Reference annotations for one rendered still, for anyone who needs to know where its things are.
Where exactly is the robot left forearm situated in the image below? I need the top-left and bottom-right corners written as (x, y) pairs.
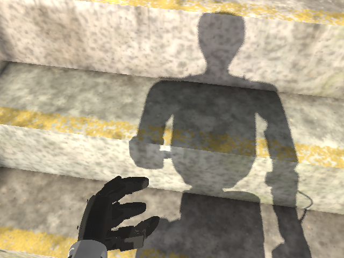
top-left (68, 240), bottom-right (108, 258)

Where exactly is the robot left hand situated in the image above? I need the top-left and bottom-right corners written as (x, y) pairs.
top-left (77, 176), bottom-right (160, 252)

